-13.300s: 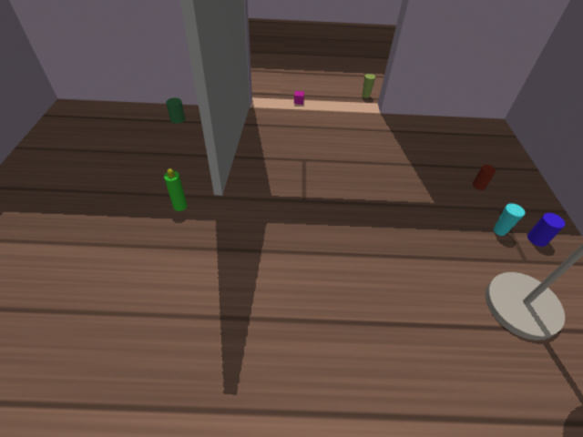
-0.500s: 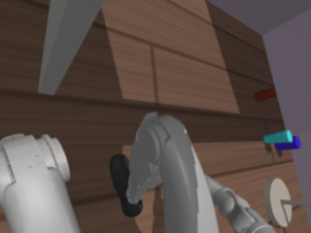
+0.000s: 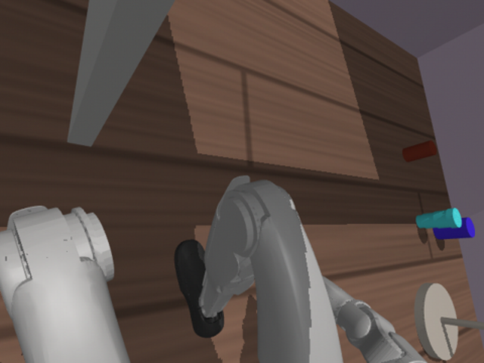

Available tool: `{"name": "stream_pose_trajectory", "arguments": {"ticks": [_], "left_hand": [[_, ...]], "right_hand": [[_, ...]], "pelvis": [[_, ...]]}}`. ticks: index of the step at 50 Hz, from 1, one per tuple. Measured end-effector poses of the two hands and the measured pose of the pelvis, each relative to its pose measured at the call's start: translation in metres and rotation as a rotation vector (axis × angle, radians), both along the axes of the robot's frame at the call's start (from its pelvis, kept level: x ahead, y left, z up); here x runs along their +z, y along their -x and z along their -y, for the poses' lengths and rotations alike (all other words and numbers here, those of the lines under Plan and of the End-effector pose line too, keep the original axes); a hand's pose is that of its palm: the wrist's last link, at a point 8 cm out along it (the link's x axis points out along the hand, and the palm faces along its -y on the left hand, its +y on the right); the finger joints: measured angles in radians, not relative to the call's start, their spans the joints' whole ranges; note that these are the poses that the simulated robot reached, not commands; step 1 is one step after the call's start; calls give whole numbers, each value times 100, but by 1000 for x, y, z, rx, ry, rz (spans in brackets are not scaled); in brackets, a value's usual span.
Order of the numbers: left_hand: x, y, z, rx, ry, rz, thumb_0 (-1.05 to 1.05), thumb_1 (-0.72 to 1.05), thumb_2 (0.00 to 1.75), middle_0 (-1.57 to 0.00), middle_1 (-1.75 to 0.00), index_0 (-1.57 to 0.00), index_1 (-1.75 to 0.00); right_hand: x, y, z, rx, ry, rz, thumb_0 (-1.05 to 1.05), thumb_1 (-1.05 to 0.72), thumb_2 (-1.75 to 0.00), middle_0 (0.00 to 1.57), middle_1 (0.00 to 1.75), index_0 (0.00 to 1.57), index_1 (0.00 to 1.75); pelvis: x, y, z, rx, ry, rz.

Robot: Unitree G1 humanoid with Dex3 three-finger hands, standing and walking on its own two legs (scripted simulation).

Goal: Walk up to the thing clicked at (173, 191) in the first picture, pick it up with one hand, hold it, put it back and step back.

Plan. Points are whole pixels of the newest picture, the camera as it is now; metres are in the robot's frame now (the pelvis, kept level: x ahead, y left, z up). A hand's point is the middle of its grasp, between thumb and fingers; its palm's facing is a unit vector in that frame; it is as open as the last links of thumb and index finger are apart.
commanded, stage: settle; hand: left
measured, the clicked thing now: out of the picture +0.42 +0.30 -0.17
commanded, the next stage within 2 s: lift in 1.68 s
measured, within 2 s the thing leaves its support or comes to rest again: neither
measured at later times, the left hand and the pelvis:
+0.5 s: hand out of the picture +0.39 +0.32 -0.04, palm faces +0.31 -0.95 -0.04, open 9.1 cm; pelvis +0.01 -0.01 +0.03, yaw +5 degrees
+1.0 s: hand out of the picture +0.41 +0.30 +0.03, palm faces +0.30 -0.95 -0.04, open 9.0 cm; pelvis +0.03 -0.02 +0.07, yaw +9 degrees
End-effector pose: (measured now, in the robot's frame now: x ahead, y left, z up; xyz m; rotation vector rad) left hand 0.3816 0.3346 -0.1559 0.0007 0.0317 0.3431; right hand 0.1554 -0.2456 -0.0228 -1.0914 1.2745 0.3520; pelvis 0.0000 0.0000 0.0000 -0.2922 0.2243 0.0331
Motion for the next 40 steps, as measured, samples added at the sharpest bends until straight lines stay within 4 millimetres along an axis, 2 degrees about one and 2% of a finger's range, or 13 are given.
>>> {"name": "stream_pose_trajectory", "arguments": {"ticks": [6,18,29,40], "left_hand": [[22,5,-9,2,-9,22,2,-19,103,-79,-105,-72,-104],[85,19,-23,-26,-34,37,2,-21,105,-80,-103,-74,-103],[132,24,-27,-30,-43,1,2,-22,106,-81,-101,-75,-102],[162,17,-19,-41,-40,-34,2,-22,107,-82,-101,-75,-101]], "right_hand": [[0,-10,0,-21,-30,28,0,-90,-90,20,30,21,30],[-7,-36,-7,-118,-156,133,1,-90,-89,20,30,21,30],[-21,-33,-8,-277,-251,136,1,-89,-89,20,30,20,30],[-23,-32,0,-381,-296,132,1,-89,-89,20,30,20,30]], "pelvis": [[5,-2,2,12,-11,-31],[18,-7,4,41,-43,-121],[33,-13,7,69,-82,-215],[52,-22,13,85,-121,-294]]}}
